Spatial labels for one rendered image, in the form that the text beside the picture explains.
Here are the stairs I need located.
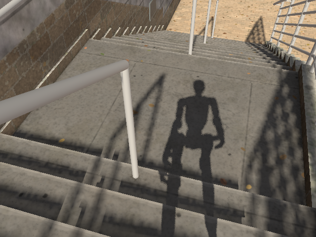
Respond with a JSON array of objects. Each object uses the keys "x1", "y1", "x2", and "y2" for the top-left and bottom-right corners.
[
  {"x1": 100, "y1": 30, "x2": 292, "y2": 71},
  {"x1": 0, "y1": 133, "x2": 316, "y2": 237}
]

